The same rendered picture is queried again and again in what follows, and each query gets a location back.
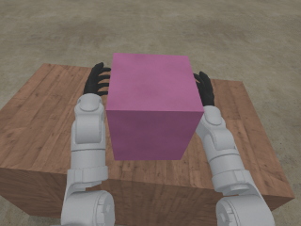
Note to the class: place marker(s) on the robot right upper arm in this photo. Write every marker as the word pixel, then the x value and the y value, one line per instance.
pixel 243 210

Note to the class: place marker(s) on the left robot forearm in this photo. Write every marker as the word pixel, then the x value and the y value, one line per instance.
pixel 88 144

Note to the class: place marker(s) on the pedestal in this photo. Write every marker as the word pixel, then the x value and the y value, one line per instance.
pixel 35 156

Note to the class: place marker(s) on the right robot hand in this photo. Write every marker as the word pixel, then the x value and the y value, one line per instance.
pixel 205 88

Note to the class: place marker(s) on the carton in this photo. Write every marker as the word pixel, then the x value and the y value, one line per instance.
pixel 153 106

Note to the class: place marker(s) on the left robot hand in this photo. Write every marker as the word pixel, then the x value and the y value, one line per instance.
pixel 94 78

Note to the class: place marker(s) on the robot left upper arm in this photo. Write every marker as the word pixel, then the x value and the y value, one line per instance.
pixel 88 208

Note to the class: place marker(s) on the right robot forearm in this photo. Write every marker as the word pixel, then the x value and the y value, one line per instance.
pixel 229 174

